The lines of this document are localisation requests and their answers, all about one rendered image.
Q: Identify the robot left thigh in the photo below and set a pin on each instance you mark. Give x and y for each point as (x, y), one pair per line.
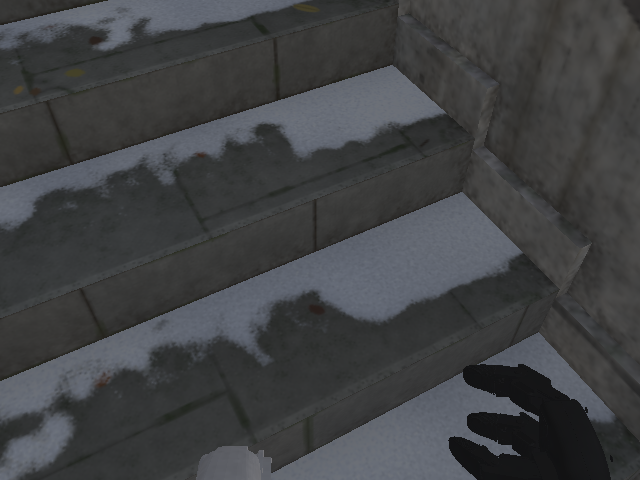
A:
(235, 463)

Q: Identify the robot right hand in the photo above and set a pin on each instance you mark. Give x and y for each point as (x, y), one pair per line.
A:
(563, 445)

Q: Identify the robot left shin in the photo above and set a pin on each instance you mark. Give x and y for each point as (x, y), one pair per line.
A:
(202, 458)

